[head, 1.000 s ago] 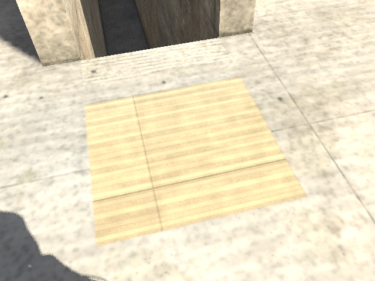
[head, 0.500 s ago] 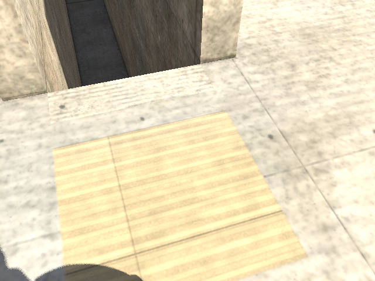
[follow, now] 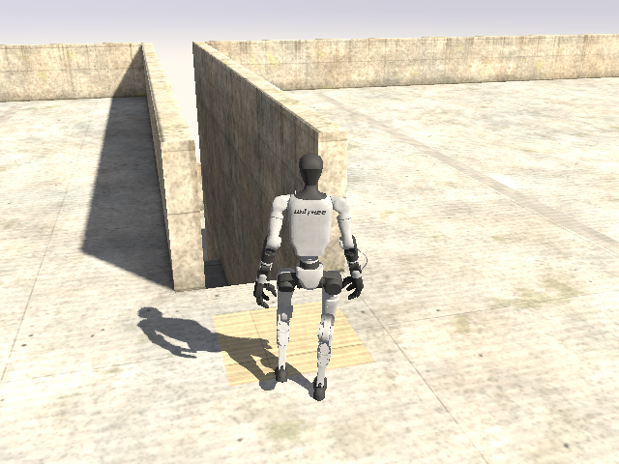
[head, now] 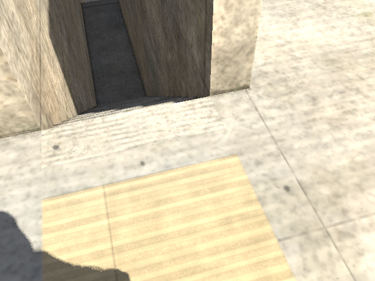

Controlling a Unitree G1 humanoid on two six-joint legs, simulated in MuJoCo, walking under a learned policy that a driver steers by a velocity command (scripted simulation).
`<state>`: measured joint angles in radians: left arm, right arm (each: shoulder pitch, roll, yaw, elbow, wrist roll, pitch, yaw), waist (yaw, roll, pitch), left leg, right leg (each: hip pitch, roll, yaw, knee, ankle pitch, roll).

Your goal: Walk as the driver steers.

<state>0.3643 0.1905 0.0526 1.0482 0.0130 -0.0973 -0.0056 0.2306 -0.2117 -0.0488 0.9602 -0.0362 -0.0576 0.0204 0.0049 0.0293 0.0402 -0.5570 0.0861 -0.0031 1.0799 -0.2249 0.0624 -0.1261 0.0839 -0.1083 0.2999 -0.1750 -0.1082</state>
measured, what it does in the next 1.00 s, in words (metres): walks ahead: left foot, then right foot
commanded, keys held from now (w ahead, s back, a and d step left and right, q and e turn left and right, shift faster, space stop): w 0.66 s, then w+q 0.34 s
